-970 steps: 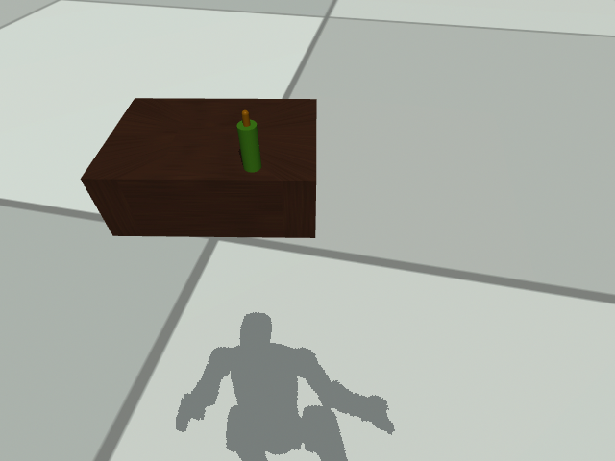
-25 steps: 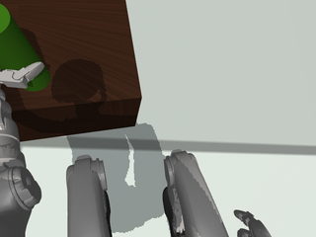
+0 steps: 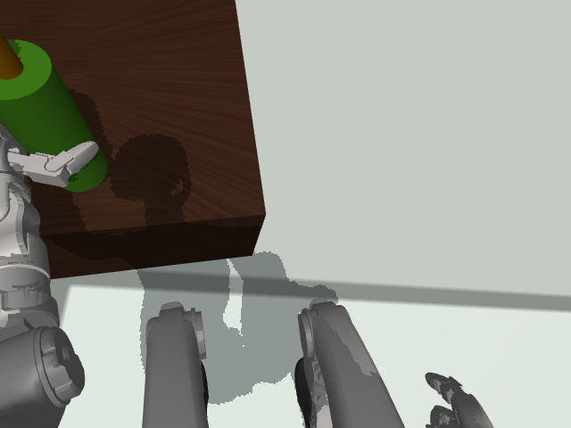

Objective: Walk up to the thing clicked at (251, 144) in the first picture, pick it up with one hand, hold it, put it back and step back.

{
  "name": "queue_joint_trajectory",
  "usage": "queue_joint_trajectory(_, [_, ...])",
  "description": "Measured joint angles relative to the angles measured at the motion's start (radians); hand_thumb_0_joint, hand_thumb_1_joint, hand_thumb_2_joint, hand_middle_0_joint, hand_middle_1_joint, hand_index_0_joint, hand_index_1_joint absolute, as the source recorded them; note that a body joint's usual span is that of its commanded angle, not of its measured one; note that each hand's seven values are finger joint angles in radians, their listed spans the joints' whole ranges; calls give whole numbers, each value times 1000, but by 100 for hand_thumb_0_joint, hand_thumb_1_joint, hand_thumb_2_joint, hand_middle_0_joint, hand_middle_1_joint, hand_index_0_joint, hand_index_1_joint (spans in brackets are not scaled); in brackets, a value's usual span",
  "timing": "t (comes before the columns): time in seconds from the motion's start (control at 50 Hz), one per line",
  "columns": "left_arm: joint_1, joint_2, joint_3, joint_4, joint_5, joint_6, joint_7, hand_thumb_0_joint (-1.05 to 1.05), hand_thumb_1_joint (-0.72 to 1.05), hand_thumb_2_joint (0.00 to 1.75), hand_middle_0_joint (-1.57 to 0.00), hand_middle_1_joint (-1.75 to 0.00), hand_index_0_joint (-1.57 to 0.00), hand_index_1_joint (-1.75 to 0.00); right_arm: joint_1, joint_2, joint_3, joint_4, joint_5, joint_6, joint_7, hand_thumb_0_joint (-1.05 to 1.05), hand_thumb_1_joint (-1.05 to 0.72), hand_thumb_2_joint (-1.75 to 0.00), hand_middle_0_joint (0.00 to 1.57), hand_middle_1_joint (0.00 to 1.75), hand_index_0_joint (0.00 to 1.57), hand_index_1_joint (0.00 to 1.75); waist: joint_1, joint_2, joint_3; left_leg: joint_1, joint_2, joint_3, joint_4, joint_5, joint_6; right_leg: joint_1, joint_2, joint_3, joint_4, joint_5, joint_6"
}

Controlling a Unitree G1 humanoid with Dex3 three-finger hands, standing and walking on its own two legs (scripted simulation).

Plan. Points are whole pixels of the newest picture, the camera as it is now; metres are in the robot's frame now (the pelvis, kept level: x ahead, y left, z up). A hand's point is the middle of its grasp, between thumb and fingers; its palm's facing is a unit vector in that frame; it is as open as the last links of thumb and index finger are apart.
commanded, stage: settle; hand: left
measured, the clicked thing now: (40, 114) +0.49 +0.28 +0.04
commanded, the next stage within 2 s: lift in 0.34 s
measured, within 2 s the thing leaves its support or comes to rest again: neither
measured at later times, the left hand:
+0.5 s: hand (42, 131) +0.47 +0.27 +0.04, palm faces +0.23 -0.97 -0.04, open 10.4 cm
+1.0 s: hand (1, 130) +0.42 +0.25 +0.12, palm faces +0.26 -0.96 -0.04, open 10.3 cm
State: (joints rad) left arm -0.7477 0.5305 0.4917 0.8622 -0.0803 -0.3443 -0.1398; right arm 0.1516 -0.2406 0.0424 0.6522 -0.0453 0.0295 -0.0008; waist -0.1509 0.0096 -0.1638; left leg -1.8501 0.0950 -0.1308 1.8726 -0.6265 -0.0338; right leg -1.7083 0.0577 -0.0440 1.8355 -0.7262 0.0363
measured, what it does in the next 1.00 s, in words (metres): rises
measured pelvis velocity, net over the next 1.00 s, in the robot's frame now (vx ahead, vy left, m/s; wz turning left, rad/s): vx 0.02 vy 0.00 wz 0.07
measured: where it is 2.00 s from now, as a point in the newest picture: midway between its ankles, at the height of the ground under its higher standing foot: (257, 422)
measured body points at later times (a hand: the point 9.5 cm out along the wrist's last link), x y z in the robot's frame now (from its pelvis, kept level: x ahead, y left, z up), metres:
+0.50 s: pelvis +0.00 +0.00 +0.04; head +0.19 +0.06 +0.45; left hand +0.45 +0.32 +0.04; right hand +0.10 -0.25 -0.08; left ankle +0.07 +0.14 -0.46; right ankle +0.05 -0.14 -0.46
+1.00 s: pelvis +0.02 +0.00 +0.11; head +0.16 +0.05 +0.54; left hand +0.40 +0.30 +0.13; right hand +0.15 -0.24 +0.00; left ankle +0.07 +0.14 -0.46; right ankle +0.05 -0.14 -0.46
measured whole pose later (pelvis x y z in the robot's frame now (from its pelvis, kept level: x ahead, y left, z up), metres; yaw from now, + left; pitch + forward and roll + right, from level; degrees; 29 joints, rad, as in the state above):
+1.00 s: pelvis +0.02 +0.00 +0.11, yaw +4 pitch +25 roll -5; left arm -0.38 0.33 0.33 0.56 -0.13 -0.32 -0.06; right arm 0.19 -0.22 0.02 0.66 0.00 0.00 -0.01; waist -0.09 0.02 -0.15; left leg -1.37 0.09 -0.09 1.48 -0.56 -0.03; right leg -1.23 0.03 -0.04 1.43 -0.64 0.03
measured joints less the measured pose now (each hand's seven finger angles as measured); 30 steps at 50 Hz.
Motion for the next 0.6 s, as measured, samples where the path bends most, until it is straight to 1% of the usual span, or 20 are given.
queue_joint_trajectory(0.06, [-4, 1, -9, 22, -4, -3, -10, -1, -46, 106, -71, -107, -74, -106, 6, -4, -5, -2, 4, -2, 4, 1, -91, -90, 20, 30, 21, 30, 4, 4, 0, 17, -2, 5, -16, 2, 4, 19, -3, 3, -19, 4, 3])
queue_joint_trajectory(0.12, [4, -11, -16, 27, -8, -2, -19, -1, -46, 106, -71, -107, -73, -106, 14, -6, -7, -1, 8, -1, 7, 1, -90, -90, 20, 30, 21, 30, 9, 6, 3, 33, -4, 11, -34, 6, 7, 34, -7, 7, -36, 8, 5])
queue_joint_trajectory(0.24, [49, -49, -22, -11, -7, 3, -5, -1, -46, 106, -71, -108, -73, -106, 26, 2, -3, 7, 7, 2, 11, 1, -89, -89, 20, 30, 21, 30, 18, 4, 11, 63, -8, 19, -68, 16, 9, 62, -12, 11, -67, 16, 6])
queue_joint_trajectory(0.32, [74, -66, -27, -39, -10, -7, 9, -1, -46, 107, -70, -108, -73, -107, 27, 13, 0, 18, 3, -4, 11, 1, -90, -89, 20, 30, 21, 30, 16, -1, 14, 86, -10, 19, -88, 22, 7, 84, -15, 10, -85, 21, 4])
queue_joint_trajectory(0.4, [80, -62, -44, -45, -2, -16, 10, -1, -46, 107, -70, -109, -73, -107, 24, 21, -3, 32, 1, -8, 8, 1, -90, -90, 20, 30, 21, 30, 12, -2, 12, 107, -11, 16, -106, 28, 6, 106, -16, 5, -104, 26, 2])
queue_joint_trajectory(0.44, [79, -60, -51, -42, -6, -19, 5, -1, -46, 107, -70, -109, -73, -107, 26, 20, -4, 33, 3, -9, 7, 1, -90, -90, 20, 30, 21, 30, 10, 1, 10, 119, -12, 16, -117, 30, 4, 118, -17, 4, -115, 29, 0])
queue_joint_trajectory(0.52, [73, -64, -49, -18, -14, -22, -1, -1, -46, 107, -70, -108, -73, -107, 32, 14, -5, 30, 9, -7, 6, 1, -90, -90, 20, 30, 21, 30, 10, 9, 5, 145, -11, 19, -140, 32, 3, 143, -18, 5, -139, 33, -1])
queue_joint_trajectory(0.6, [79, -79, -36, -9, -30, -24, 10, -1, -46, 107, -71, -108, -73, -107, 36, 9, -6, 22, 15, -7, 7, 1, -91, -90, 20, 30, 21, 30, 15, 14, 2, 175, -8, 23, -164, 33, 4, 171, -16, 7, -163, 37, -1])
